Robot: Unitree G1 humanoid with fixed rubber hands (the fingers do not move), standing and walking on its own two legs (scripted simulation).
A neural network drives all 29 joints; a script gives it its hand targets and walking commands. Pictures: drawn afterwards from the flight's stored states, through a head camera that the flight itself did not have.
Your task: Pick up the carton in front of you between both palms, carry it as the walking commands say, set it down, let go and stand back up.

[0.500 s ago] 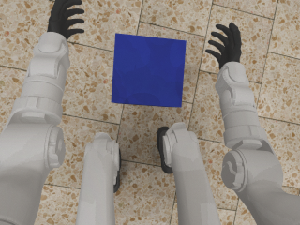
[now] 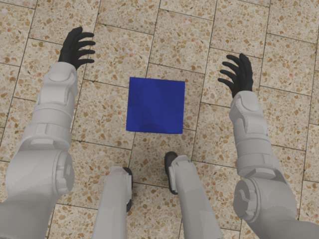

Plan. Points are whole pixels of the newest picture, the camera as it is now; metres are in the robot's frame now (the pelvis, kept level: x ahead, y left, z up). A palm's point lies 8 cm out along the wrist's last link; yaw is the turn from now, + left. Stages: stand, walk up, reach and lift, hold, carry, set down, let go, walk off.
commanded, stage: let go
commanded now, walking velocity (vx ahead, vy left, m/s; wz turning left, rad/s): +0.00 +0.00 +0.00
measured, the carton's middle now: (154, 109) +0.44 -0.05 -0.49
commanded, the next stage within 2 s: stand in 1.28 s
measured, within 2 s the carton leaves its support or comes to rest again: neither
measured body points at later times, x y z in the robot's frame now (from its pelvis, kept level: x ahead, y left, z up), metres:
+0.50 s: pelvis +0.06 -0.02 +0.12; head +0.23 -0.01 +0.53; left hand +0.38 +0.19 +0.01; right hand +0.32 -0.26 +0.02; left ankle +0.05 +0.12 -0.58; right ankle +0.10 -0.13 -0.58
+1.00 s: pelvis +0.09 +0.01 +0.16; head +0.12 +0.00 +0.61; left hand +0.27 +0.24 +0.08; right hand +0.27 -0.23 +0.08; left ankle +0.05 +0.12 -0.58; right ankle +0.10 -0.13 -0.58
